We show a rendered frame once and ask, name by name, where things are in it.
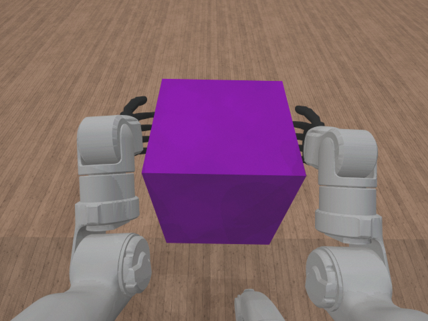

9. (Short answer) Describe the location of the robot right thigh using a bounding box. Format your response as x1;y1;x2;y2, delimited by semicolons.
235;292;285;321

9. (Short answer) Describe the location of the right robot forearm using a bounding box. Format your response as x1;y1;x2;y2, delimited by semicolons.
304;126;393;298

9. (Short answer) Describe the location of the left robot forearm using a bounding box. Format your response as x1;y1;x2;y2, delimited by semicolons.
70;115;143;284

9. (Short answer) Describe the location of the right robot hand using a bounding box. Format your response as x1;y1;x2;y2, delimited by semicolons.
292;106;325;164

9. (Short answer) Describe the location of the left robot hand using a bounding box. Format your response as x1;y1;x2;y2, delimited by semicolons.
120;96;155;156

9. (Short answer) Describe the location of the right robot upper arm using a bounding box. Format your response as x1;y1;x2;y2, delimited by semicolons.
305;246;428;321

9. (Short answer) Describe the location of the left robot upper arm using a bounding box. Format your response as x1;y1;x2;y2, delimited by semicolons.
10;233;152;321

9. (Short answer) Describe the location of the carton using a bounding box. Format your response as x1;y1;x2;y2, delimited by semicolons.
142;79;306;245

